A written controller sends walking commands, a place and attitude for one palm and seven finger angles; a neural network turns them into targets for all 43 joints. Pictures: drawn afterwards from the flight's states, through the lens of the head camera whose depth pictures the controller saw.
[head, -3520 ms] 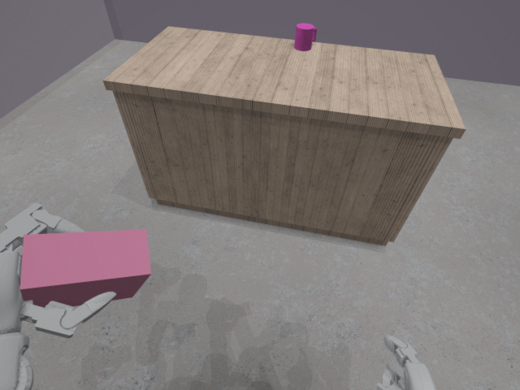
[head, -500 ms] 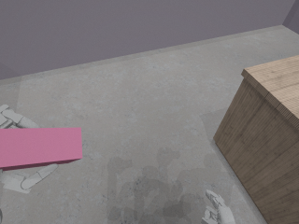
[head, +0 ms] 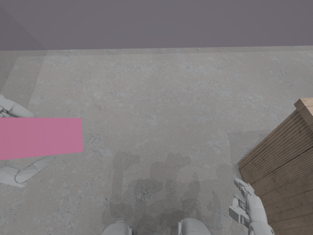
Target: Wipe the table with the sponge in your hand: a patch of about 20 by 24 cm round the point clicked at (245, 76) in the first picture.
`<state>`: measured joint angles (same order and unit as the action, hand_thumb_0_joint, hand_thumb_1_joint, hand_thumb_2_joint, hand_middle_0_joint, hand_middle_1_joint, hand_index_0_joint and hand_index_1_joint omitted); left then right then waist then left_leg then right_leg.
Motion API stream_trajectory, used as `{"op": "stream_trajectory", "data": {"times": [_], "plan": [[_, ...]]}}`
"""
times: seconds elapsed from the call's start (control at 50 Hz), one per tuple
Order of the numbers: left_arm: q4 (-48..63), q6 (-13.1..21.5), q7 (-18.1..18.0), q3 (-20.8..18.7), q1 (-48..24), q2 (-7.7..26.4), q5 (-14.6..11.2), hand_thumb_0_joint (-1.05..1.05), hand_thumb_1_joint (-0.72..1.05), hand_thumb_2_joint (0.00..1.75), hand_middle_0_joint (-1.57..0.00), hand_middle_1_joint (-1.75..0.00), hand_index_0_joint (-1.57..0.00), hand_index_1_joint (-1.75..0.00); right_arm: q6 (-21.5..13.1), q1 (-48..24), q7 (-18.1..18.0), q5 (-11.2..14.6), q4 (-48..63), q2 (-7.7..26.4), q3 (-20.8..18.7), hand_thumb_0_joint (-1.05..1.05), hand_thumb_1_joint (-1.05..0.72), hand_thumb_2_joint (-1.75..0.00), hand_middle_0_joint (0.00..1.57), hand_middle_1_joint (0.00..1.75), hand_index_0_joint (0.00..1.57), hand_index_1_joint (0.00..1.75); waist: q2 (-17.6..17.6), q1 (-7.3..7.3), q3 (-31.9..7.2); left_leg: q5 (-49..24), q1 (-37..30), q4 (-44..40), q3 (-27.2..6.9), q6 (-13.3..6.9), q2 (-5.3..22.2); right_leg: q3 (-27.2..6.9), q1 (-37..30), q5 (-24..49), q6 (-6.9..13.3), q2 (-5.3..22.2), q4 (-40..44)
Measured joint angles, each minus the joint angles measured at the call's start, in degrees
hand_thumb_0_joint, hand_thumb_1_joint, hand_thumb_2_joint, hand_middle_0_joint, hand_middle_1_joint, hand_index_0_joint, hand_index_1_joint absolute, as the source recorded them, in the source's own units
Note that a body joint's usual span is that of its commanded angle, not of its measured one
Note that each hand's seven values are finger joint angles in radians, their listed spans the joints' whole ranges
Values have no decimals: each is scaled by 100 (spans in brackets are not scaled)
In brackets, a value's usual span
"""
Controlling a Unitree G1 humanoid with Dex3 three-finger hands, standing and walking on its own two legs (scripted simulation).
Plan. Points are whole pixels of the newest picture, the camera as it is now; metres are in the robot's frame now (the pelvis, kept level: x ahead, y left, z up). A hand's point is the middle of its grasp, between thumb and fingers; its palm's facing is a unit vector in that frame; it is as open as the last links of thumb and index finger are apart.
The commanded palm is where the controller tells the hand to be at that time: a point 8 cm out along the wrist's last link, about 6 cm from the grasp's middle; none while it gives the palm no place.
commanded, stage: walk to a spot facing it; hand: left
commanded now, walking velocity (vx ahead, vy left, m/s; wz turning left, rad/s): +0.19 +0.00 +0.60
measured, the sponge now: (47, 139) +0.25 +0.20 +0.18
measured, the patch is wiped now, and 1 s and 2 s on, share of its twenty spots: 0.00 0.00 0.00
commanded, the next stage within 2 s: turn to face it in 2.00 s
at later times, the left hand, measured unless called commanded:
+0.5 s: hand (16, 189) +0.17 +0.21 +0.19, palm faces +0.60 -0.66 -0.45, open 9.8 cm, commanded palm +0.09 +0.24 +0.20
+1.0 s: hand out of the picture +0.04 +0.21 +0.20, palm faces +0.79 -0.37 -0.49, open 9.9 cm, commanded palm -0.02 +0.22 +0.20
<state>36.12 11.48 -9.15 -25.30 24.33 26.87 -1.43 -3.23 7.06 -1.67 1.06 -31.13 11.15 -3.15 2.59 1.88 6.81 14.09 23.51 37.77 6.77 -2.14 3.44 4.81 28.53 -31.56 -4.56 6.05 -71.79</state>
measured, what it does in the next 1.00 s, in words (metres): steps to the right, turning left: right foot, then left foot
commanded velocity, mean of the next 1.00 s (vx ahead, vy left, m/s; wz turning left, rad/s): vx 0.11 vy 0.00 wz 0.60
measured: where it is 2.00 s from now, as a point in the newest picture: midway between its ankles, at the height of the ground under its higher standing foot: outside the picture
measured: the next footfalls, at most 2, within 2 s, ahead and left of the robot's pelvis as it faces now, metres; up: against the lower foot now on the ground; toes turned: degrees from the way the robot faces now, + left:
right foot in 0.26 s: +0.09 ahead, -0.15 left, +0.00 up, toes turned +3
left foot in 0.66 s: +0.02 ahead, +0.07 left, +0.00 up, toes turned +32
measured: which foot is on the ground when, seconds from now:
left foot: down 0.00-0.26, up 0.28-0.64, down 0.66-1.00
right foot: up 0.00-0.24, down 0.26-0.66, up 0.68-1.00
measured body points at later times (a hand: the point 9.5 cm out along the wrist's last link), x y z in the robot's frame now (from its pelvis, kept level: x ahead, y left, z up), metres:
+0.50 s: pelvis +0.03 -0.07 +0.02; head +0.06 -0.09 +0.47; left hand +0.13 +0.24 +0.21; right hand +0.28 -0.26 -0.07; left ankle +0.00 +0.07 -0.64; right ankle +0.05 -0.15 -0.72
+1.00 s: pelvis +0.02 -0.10 +0.01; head +0.04 -0.11 +0.46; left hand -0.01 +0.23 +0.23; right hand +0.26 -0.16 -0.09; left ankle -0.02 +0.05 -0.72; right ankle +0.08 -0.20 -0.71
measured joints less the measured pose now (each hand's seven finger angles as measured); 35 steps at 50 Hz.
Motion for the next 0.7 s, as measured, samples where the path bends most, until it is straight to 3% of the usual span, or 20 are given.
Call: {"op": "stream_trajectory", "data": {"times": [0.04,0.1,0.24,0.28,0.32,0.38,0.42,0.52,0.6,0.64,0.66,0.7], "plan": [[88,-48,55,0,134,-65,-41,0,-46,98,-79,-133,-78,-133,-33,77,80,13,-25,-167,139,1,-91,-90,19,30,20,30,-100,23,-85,-134,-38,-222,-176,73,16,3,209,310,-38,-86,184],[272,-51,126,70,519,-189,-130,0,-46,98,-79,-133,-78,-133,-100,302,117,2,-62,-336,315,1,-91,-90,20,30,20,30,-290,-21,-234,-298,-112,-540,-439,130,17,39,136,653,-70,-154,1097],[-237,-259,163,223,621,-377,-134,0,-46,99,-79,-133,-78,-133,-150,652,-30,-66,-313,-366,550,1,-90,-90,20,30,21,30,-653,-403,-509,-339,-172,-634,-986,339,-74,181,-1083,675,-55,-448,3483],[-499,-388,146,325,374,-511,-61,0,-46,99,-79,-133,-78,-133,-129,610,-57,-73,-388,-262,551,1,-90,-90,20,30,21,30,-695,-507,-517,275,66,-15,-1018,319,-124,251,-1298,1370,294,-458,3942],[-782,-546,108,560,94,-736,-42,0,-46,99,-79,-133,-78,-133,-97,510,-84,-114,-584,-83,513,1,-90,-90,20,30,21,30,-684,-541,-471,960,458,1376,-941,373,-278,385,-1349,1375,572,-319,3764],[-1000,-582,85,758,47,-950,-33,0,-46,99,-79,-133,-78,-133,-28,382,-134,-160,-713,137,434,1,-90,-90,20,30,21,30,-547,-439,-432,936,848,3034,-639,553,-337,556,-1601,1313,630,-108,3949],[-1000,-536,90,815,104,-915,-17,0,-46,99,-79,-133,-77,-133,5,309,-210,-155,-658,215,346,1,-90,-90,20,30,21,30,-417,-320,-379,886,857,3231,-437,618,-263,693,-1743,1378,621,8,4134],[-566,-378,46,668,380,-567,-48,0,-46,99,-79,-133,-77,-133,72,255,-334,-172,-208,378,113,1,-91,-90,20,30,20,30,-153,-142,-324,930,345,1712,-8,591,-41,977,-1727,1443,621,202,4273],[-103,-279,-57,425,563,-372,-76,0,-46,99,-79,-133,-77,-133,130,318,-346,-173,66,473,-17,1,-91,-90,19,30,20,30,-50,-179,-361,967,-186,419,173,536,-51,1152,-1502,1303,570,315,3988],[51,-244,-107,328,580,-349,-101,0,-46,99,-79,-133,-77,-133,169,337,-337,-160,149,497,-26,1,-91,-90,19,30,20,30,-11,-192,-389,530,-562,-350,233,485,-149,1202,-1313,1112,499,433,3568],[102,-223,-129,282,564,-339,-126,0,-46,99,-79,-133,-77,-133,171,326,-334,-152,189,504,-24,1,-91,-90,19,30,20,30,-26,-188,-401,-6,-704,-639,217,270,-181,1162,-1127,991,428,492,3157],[-82,-155,-99,264,311,-279,-127,0,-46,99,-79,-133,-77,-133,121,232,-302,-141,93,301,-35,1,-91,-90,19,30,20,30,65,-160,-275,40,-611,-373,104,42,-257,599,-694,268,188,395,1956]]}}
